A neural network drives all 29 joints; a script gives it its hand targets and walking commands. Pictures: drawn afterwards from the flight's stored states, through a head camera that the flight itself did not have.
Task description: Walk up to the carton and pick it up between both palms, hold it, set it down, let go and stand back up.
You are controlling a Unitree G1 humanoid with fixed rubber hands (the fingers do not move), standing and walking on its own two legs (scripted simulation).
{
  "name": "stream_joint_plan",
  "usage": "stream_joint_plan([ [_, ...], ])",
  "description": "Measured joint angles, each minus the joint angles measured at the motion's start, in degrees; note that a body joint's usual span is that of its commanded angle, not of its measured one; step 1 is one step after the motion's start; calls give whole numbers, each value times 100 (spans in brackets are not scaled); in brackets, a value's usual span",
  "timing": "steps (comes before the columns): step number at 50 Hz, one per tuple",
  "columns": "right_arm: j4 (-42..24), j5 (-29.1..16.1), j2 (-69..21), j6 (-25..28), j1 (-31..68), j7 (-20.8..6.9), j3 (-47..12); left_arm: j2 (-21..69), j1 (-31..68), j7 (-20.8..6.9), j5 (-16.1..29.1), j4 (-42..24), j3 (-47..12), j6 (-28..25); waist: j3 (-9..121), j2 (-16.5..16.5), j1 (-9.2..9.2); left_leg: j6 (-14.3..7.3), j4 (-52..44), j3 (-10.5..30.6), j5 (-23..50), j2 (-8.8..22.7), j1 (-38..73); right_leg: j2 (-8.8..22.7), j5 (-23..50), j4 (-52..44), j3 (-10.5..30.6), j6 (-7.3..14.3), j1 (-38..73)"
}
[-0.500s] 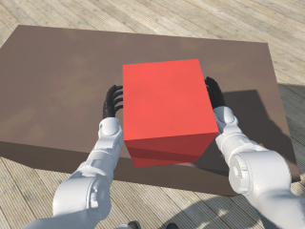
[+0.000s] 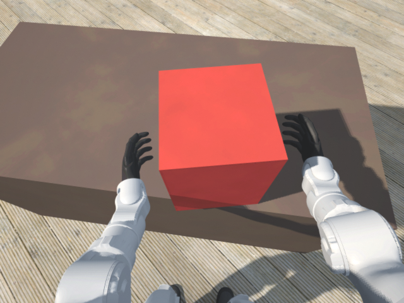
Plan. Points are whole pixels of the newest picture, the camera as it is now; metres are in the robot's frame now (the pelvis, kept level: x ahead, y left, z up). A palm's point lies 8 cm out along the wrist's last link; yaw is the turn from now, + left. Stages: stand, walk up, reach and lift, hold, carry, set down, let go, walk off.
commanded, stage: set down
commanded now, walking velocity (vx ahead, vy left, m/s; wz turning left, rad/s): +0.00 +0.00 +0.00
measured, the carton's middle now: (214, 145) +0.43 +0.03 -0.02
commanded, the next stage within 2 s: none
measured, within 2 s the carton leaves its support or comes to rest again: neither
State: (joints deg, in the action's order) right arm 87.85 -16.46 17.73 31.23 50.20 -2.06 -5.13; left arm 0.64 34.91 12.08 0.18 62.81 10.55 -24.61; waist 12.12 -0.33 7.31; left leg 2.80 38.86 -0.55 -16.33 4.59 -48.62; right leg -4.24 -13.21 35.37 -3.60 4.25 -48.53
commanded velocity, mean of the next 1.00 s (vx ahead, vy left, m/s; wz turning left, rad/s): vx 0.00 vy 0.00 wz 0.00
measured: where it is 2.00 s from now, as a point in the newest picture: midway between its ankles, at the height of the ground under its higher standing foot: outside the picture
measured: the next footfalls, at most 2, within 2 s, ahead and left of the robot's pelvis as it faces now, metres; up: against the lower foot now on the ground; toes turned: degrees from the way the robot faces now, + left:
none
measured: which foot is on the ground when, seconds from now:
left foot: down 0.00-1.00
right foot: down 0.00-1.00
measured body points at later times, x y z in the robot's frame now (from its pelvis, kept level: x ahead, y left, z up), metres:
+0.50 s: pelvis -0.01 -0.01 +0.00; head +0.07 +0.00 +0.44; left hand +0.32 +0.19 -0.02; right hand +0.39 -0.19 -0.02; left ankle +0.00 +0.15 -0.71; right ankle +0.01 -0.07 -0.71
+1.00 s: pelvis +0.00 +0.00 +0.02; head +0.08 +0.01 +0.46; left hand +0.26 +0.18 -0.03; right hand +0.30 -0.22 -0.03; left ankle +0.00 +0.15 -0.71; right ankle +0.01 -0.07 -0.71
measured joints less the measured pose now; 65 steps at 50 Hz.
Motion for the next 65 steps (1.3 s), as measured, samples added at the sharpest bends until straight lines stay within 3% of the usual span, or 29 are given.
stream_joint_plan([
  [12,-712,-143,-80,-147,-569,-207,-87,-6,-312,71,199,-444,-348,87,-41,140,-141,13,295,45,19,-68,-167,54,-89,467,-2,39,-230],
  [19,-745,-171,-119,-254,-818,-248,-6,20,-554,134,81,-687,-398,307,-120,185,-222,28,323,114,-36,-115,132,81,-199,540,-36,50,79],
  [29,-955,-317,-79,58,-1618,-358,-91,81,-1470,59,-265,-1333,-366,416,-378,100,-327,27,25,196,-75,-145,945,77,-253,211,-66,37,944],
  [44,-2094,-506,35,607,-3218,-615,-330,132,-2887,-33,-280,-2385,-659,123,-807,86,-520,9,-399,229,26,-190,1642,76,-178,-190,-21,17,1648],
  [49,-2479,-481,19,648,-3663,-679,-289,147,-3130,-3,-302,-2584,-733,107,-882,144,-549,-10,-492,200,51,-215,1847,89,-172,-233,33,4,1823],
  [65,-2712,-720,215,649,-4612,-963,-230,177,-4005,141,-493,-3110,-991,350,-989,248,-538,-91,-726,148,-25,-273,2715,112,-219,-485,159,-71,2688],
])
